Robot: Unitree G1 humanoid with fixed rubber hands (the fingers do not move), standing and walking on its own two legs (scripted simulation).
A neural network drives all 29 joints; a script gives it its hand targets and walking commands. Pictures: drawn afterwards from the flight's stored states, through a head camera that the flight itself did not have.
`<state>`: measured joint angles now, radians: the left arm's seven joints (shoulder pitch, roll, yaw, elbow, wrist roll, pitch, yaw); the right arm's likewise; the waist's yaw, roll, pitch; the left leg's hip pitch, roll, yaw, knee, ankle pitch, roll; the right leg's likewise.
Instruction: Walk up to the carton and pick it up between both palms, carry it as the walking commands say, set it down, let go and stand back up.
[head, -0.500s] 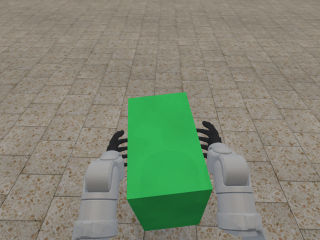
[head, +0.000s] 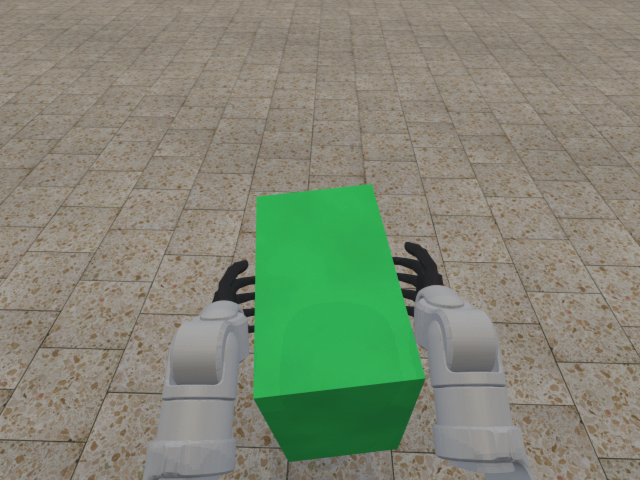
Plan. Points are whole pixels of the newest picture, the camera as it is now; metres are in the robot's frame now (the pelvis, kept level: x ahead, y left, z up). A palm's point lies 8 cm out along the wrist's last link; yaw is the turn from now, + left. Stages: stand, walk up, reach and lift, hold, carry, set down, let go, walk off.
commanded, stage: carry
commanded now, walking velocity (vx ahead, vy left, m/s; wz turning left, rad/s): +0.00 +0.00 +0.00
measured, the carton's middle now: (329, 326) +0.32 -0.01 +0.01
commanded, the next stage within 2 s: none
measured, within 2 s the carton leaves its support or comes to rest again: neither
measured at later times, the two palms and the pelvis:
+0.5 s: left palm (227, 317) +0.29 +0.12 +0.08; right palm (428, 299) +0.30 -0.12 +0.09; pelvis +0.00 +0.00 +0.00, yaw +0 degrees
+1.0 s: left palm (230, 318) +0.28 +0.11 +0.09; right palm (435, 301) +0.30 -0.13 +0.10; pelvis +0.00 -0.01 +0.00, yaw -1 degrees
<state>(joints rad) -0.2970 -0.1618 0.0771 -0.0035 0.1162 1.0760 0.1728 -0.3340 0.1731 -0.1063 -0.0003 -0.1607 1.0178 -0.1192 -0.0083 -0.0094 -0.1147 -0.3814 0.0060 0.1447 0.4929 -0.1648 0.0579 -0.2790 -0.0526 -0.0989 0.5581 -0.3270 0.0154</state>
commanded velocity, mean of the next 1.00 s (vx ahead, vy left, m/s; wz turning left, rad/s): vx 0.00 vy -0.06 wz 0.00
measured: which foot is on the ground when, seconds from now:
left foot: down 0.00-1.00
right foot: down 0.00-1.00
